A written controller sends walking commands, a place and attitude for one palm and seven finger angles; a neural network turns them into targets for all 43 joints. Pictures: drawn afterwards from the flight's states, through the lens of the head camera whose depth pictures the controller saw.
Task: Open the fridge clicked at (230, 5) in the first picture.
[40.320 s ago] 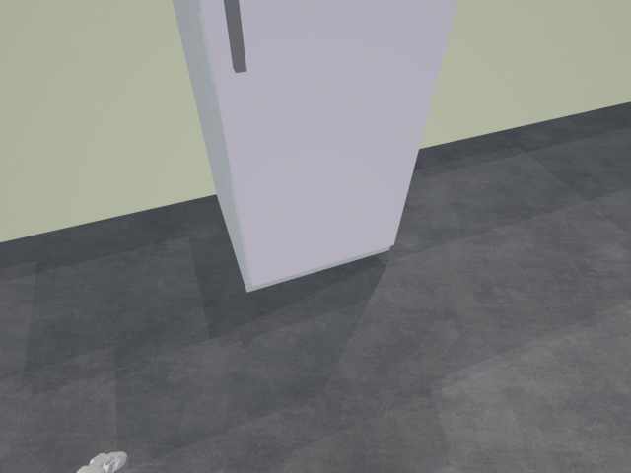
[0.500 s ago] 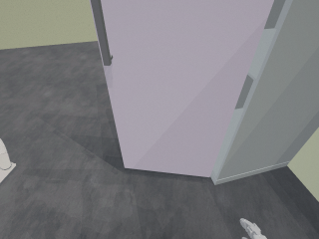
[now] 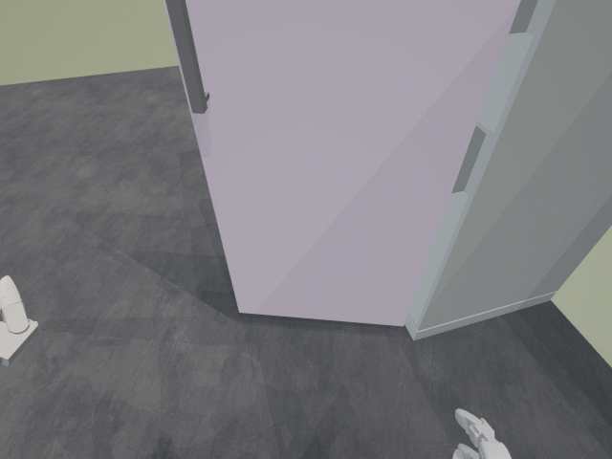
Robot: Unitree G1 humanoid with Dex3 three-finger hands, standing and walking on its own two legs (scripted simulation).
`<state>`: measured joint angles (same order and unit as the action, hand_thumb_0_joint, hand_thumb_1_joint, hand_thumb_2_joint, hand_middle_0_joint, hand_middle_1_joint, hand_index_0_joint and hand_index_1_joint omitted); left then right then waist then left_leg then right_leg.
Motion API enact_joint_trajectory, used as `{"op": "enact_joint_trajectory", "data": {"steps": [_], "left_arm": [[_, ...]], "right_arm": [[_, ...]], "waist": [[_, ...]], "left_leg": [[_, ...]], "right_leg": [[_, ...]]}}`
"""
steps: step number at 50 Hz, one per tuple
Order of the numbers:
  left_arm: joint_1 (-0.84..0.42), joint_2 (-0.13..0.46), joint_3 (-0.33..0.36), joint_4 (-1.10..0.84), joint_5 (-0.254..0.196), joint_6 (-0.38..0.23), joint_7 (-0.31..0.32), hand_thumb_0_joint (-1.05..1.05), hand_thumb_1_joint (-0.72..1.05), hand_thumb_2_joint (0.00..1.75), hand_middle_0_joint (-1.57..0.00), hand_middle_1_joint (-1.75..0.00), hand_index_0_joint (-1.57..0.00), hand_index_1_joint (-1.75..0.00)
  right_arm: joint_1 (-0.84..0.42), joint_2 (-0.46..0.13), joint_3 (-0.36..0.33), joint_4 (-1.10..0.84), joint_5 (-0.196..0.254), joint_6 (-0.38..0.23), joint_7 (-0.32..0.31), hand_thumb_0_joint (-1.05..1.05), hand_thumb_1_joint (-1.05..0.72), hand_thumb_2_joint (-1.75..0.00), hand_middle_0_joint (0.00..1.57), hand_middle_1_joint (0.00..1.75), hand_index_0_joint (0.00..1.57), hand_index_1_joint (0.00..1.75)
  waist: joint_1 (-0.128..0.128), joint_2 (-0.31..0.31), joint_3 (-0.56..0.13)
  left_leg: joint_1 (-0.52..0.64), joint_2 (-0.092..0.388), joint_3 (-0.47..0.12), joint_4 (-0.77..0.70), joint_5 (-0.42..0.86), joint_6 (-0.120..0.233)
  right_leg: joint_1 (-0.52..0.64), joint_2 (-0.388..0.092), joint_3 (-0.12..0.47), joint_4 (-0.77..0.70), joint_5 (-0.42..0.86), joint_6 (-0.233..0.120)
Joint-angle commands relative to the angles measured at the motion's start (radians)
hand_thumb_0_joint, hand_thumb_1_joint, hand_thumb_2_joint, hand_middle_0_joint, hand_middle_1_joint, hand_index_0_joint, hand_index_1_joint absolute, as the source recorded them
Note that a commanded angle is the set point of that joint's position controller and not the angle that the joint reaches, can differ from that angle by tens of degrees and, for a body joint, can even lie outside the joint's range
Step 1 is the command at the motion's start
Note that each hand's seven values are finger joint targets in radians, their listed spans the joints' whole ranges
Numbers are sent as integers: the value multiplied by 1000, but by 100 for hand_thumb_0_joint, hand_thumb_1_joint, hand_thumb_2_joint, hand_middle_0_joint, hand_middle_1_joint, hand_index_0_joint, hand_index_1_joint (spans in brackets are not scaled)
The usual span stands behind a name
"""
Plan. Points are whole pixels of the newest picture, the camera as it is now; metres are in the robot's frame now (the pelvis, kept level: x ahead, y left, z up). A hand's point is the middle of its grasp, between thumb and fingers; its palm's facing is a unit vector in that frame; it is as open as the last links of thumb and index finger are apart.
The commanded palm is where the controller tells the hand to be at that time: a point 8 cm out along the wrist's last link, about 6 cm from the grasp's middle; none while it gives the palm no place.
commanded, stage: stop stepping back and stand still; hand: left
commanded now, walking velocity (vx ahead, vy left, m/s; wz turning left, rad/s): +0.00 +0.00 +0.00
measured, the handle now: (188, 35) +0.71 +0.24 +0.26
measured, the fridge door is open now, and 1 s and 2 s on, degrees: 68 68 68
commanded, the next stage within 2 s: let the arm hang, fingers relaxed in 0.18 s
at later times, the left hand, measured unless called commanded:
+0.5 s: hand out of the picture +0.13 +0.23 -0.10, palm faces -0.01 -0.94 -0.35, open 7.4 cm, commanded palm none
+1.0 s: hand out of the picture -0.02 +0.22 -0.16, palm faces -0.03 -0.97 -0.25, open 7.4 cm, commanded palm none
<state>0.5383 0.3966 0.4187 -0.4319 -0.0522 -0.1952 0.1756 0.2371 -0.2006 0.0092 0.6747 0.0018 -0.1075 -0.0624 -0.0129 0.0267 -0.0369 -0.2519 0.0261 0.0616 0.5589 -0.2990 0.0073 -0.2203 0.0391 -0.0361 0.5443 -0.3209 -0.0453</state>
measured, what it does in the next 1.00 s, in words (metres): stands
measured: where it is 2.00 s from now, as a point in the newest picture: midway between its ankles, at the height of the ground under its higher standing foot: outside the picture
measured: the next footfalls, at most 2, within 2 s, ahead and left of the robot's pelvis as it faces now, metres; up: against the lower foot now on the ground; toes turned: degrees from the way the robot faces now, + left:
none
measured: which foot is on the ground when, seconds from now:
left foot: down 0.00-1.00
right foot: down 0.00-1.00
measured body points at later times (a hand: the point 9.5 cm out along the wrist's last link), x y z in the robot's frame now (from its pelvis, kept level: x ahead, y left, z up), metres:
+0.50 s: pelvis -0.03 +0.01 -0.01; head -0.03 -0.01 +0.44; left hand +0.13 +0.28 -0.08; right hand +0.12 -0.25 -0.12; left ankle +0.00 +0.11 -0.73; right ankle -0.02 -0.09 -0.73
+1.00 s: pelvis -0.03 +0.02 +0.01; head -0.01 +0.01 +0.46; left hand -0.02 +0.27 -0.14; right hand -0.04 -0.20 -0.15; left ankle +0.00 +0.11 -0.73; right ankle -0.02 -0.09 -0.73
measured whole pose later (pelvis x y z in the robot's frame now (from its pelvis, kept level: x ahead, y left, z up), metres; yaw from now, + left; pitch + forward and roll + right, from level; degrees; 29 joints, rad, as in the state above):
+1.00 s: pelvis -0.03 +0.02 +0.01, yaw +0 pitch +0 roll +0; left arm 0.26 0.20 -0.01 1.11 0.02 0.01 0.03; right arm 0.29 -0.16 0.00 1.08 -0.03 0.02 -0.02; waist -0.02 0.03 0.04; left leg -0.24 0.00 0.08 0.42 -0.19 0.04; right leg -0.21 0.02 -0.02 0.41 -0.20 -0.02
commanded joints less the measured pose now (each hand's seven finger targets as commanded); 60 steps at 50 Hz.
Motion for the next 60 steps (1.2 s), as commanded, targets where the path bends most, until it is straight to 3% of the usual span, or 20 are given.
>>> {"op": "enact_joint_trajectory", "data": {"steps": [1, 4, 6, 9, 13, 14, 15, 16, 17, 19, 23, 25, 26, 30, 33, 35, 43, 46, 54, 60], "left_arm": [[-58, 162, 81, -147, 0, -31, 5, 0, 90, 90, -20, -30, -20, -30], [-152, 202, 91, -277, 12, -45, 9, 0, 90, 90, -20, -30, -20, -30], [-117, 194, 86, -303, 11, -45, 15, 0, 90, 90, -20, -30, -20, -30], [-48, 216, 122, -324, 5, -42, 23, 0, 90, 90, -20, -30, -20, -30], [19, 186, 123, -261, -7, -34, 24, 0, 90, 90, -20, -30, -20, -30], [-94, 19, -330, 533, 72, 83, -106, 0, 90, 90, -20, -30, -20, -30], [-149, 50, -304, 554, 75, 169, -148, 0, 90, 90, -20, -30, -20, -30], [-152, 38, -305, 548, 74, 196, -159, 0, 90, 90, -20, -30, -20, -30], [-175, 16, -316, 593, 76, 189, -163, 0, 90, 90, -20, -30, -20, -30], [-240, 6, -346, 705, 75, 188, -167, 0, 90, 90, -20, -30, -20, -30], [-323, 1, -383, 929, 78, 197, -158, 0, 90, 90, -20, -30, -20, -30], [-340, -3, -397, 1029, 78, 202, -153, 0, 90, 90, -20, -30, -20, -30], [-345, -3, -399, 1074, 79, 202, -153, 0, 90, 90, -20, -30, -20, -30], [-314, -15, -405, 1223, 76, 195, -152, 0, 90, 90, -20, -30, -20, -30], [-275, -41, -395, 1306, 72, 191, -151, 0, 90, 90, -20, -30, -20, -30], [-276, -47, -400, 1346, 70, 189, -151, 0, 90, 90, -20, -30, -20, -30], [-278, -91, -412, 1467, 68, 191, -148, 0, 90, 90, -20, -30, -20, -30], [-268, -100, -414, 1490, 68, 189, -146, 0, 90, 90, -20, -30, -20, -30], [-257, -117, -416, 1521, 70, 182, -137, 0, 90, 90, -20, -30, -20, -30], [-270, -130, -415, 1529, 71, 182, -135, 0, 90, 90, -20, -30, -20, -30]], "right_arm": [[-130, -132, -34, -181, 9, -41, -28, 0, -90, -90, 20, 30, 20, 30], [-141, -131, -31, -193, 2, -49, -35, 0, -90, -90, 20, 30, 20, 30], [-134, -121, -30, -193, 1, -55, -34, 0, -90, -90, 20, 30, 20, 30], [-126, -120, -36, -201, 0, -53, -31, 0, -90, -90, 20, 30, 20, 30], [-122, -116, -38, -201, 2, -34, -28, 0, -90, -90, 20, 30, 20, 30], [-188, -255, -99, 22, 7, -93, 58, 0, -90, -90, 20, 30, 20, 30], [-139, -310, -112, 7, 15, -13, 68, 0, -90, -90, 20, 30, 20, 30], [-133, -286, -104, -23, 14, 23, 66, 0, -90, -90, 20, 30, 20, 30], [-124, -269, -94, -17, 4, 32, 68, 0, -90, -90, 20, 30, 20, 30], [-134, -243, -65, -11, -10, 61, 70, 0, -90, -90, 20, 30, 20, 30], [-124, -215, -38, 19, -27, 99, 60, 0, -90, -90, 20, 30, 20, 30], [-96, -191, -31, 59, -33, 115, 56, 0, -90, -90, 20, 30, 20, 30], [-90, -188, -31, 83, -35, 118, 56, 0, -90, -90, 20, 30, 20, 30], [-74, -162, -23, 167, -34, 118, 50, 0, -90, -90, 20, 30, 20, 30], [-34, -132, -28, 221, -35, 120, 44, 0, -90, -90, 20, 30, 20, 30], [1, -127, -31, 253, -31, 121, 41, 0, -90, -90, 20, 30, 20, 30], [81, -103, -33, 343, -28, 122, 34, 0, -90, -90, 20, 30, 20, 30], [96, -92, -31, 365, -27, 117, 34, 0, -90, -90, 20, 30, 20, 30], [84, -69, -26, 405, -22, 107, 31, 0, -90, -90, 20, 30, 20, 30], [67, -52, -22, 427, -23, 107, 31, 0, -90, -90, 20, 30, 20, 30]], "waist": [[18, -1, -16], [24, 80, -53], [23, 105, -94], [22, 97, -140], [12, 51, -125], [-33, -18, -63], [-18, 6, -97], [-14, 3, -53], [-3, 1, -56], [10, -82, -5], [10, -231, 19], [-1, -196, 26], [-4, -137, 28], [8, 95, 0], [13, 172, -21], [10, 121, -20], [0, -39, 94], [1, -63, 81], [7, -51, 63], [6, -14, 111]], "left_leg": [[47, 127, -139, -132, 338, 43], [42, 121, -137, -140, 388, 38], [67, 110, -113, -121, 422, 33], [69, 89, -91, -87, 426, 18], [47, 72, -72, -79, 343, 4], [56, 110, -63, 72, 451, 9], [65, 123, -85, 24, 390, 9], [38, 125, -88, 13, 306, 18], [-24, 141, -115, -9, 259, 42], [-95, 146, -161, -58, 240, 62], [-88, 87, -147, -71, 113, 45], [-39, 55, -124, -70, 70, 36], [-18, 52, -118, -86, 60, 32], [-7, 67, -122, -157, 63, 28], [-24, 68, -122, -174, 10, 28], [-11, 76, -126, -175, 20, 28], [-15, 89, -134, -235, -25, 30], [3, 91, -128, -243, 8, 33], [62, 97, -109, -234, 151, 32], [56, 95, -104, -254, 140, 28]], "right_leg": [[-9, -86, 93, -89, 283, 40], [50, -86, 82, -78, 321, 37], [76, -88, 89, -78, 369, 33], [115, -106, 112, -95, 441, 21], [97, -122, 138, -124, 444, 15], [-79, -176, 42, -6, 508, 8], [-97, -181, 103, -27, 435, 1], [-127, -160, 85, -30, 320, 10], [-128, -140, 53, 11, 209, 12], [-118, -109, 50, 35, 115, 14], [-84, -153, 125, -77, 80, 2], [-117, -172, 168, -133, 32, -14], [-121, -171, 176, -152, 11, -16], [-25, -139, 148, -169, 35, -1], [34, -134, 131, -188, 43, -12], [38, -134, 129, -206, 51, -13], [-25, -123, 126, -244, -6, -6], [-14, -125, 124, -236, 28, -2], [1, -130, 117, -217, 151, 7], [-10, -132, 118, -229, 142, 11]]}}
